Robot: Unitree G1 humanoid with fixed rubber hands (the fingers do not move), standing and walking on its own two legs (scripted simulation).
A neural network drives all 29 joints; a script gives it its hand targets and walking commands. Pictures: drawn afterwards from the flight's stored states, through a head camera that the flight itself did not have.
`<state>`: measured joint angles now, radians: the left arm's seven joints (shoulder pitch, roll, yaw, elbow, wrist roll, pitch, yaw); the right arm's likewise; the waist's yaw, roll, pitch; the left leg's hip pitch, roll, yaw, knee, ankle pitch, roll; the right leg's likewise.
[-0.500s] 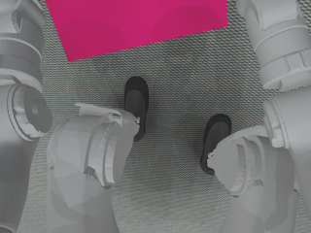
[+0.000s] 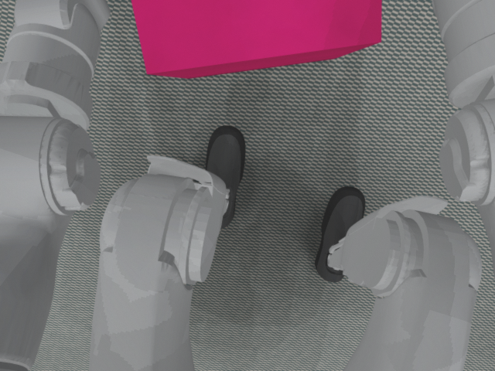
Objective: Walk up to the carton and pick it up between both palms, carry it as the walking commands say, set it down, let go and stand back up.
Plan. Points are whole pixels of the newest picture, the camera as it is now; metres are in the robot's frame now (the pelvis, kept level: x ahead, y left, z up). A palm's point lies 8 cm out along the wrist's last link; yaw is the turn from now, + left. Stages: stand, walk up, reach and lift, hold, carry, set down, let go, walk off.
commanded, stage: reach and lift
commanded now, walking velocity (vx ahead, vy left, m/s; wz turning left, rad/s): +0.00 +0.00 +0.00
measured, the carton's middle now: out of the picture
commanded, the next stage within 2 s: none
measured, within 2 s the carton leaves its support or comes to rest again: leaves its support in 1.14 s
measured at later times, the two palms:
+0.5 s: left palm out of the picture +0.51 +0.30 -0.19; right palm out of the picture +0.62 -0.03 -0.18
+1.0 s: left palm out of the picture +0.50 +0.31 -0.19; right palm out of the picture +0.61 -0.03 -0.18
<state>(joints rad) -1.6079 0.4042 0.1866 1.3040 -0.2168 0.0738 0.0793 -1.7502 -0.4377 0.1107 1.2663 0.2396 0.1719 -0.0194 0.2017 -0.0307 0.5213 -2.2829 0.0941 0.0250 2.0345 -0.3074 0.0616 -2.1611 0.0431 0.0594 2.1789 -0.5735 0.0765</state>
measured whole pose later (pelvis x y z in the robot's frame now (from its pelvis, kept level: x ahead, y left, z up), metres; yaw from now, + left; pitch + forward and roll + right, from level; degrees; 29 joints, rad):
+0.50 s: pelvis +0.03 -0.02 +0.00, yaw +0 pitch +39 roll +1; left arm -1.46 0.42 0.31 1.22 -0.25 0.04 0.03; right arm -1.68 -0.32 0.11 1.17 0.09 0.15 -0.14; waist 0.20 -0.03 0.41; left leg -2.36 0.11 -0.01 2.06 -0.39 0.00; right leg -2.26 0.09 0.04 2.21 -0.63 0.04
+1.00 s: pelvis +0.02 -0.01 +0.00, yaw -1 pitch +34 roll +1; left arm -1.48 0.40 0.27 1.07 -0.20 0.19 0.06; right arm -1.70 -0.38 0.07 1.16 0.15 0.23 -0.10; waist 0.23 -0.07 0.52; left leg -2.28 0.11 0.01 2.06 -0.37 0.03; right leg -2.19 0.13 0.08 2.20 -0.61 0.09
